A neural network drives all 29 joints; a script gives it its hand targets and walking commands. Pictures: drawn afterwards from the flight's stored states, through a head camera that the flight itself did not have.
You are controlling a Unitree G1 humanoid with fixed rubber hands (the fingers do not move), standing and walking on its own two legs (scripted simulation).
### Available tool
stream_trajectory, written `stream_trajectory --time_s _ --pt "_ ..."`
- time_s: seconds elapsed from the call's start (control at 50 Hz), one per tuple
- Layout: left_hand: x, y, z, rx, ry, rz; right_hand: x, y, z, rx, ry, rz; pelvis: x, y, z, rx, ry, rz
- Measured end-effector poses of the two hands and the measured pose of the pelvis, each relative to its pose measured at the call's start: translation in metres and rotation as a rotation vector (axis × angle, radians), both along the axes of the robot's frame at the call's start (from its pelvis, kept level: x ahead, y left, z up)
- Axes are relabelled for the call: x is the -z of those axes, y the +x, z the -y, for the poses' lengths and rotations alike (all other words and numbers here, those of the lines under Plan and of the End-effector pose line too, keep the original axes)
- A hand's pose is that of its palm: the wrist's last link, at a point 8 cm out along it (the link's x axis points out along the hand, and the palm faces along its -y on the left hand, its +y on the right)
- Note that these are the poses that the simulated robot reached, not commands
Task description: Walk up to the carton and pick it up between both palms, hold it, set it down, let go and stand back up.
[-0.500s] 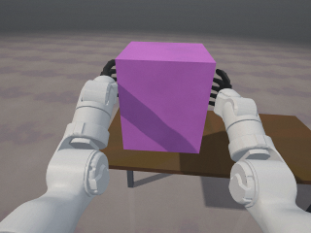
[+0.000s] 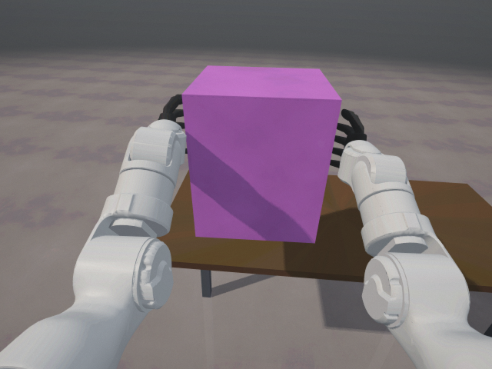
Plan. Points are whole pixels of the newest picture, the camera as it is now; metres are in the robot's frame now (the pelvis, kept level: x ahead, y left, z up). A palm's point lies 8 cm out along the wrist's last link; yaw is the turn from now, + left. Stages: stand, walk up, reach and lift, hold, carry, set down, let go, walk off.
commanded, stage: hold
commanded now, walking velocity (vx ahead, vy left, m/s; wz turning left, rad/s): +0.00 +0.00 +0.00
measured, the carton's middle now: (259, 150) +0.44 +0.00 +0.25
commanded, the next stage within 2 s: none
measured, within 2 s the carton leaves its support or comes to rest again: neither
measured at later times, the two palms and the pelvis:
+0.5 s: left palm (167, 135) +0.38 +0.15 +0.29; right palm (352, 153) +0.39 -0.15 +0.27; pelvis +0.00 +0.00 +0.00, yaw +0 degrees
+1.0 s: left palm (166, 135) +0.38 +0.15 +0.30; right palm (351, 152) +0.38 -0.15 +0.28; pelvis +0.00 +0.00 +0.00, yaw +0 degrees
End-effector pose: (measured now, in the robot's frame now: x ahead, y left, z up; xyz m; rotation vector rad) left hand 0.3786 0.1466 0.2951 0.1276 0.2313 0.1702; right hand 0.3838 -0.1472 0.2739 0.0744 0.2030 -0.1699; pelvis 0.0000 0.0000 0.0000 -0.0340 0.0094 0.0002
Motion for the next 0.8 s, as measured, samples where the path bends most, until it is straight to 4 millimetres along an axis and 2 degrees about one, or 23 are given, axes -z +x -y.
stream_trajectory --time_s 0.8 --pt "0.0 0.0014 -0.0015 -0.002 0.006 -0.002 -0.0014 0.0017 -0.0016 -0.002 -0.003 0.004 -0.0002 0.0016 -0.0003 -0.001 -0.001 0.0"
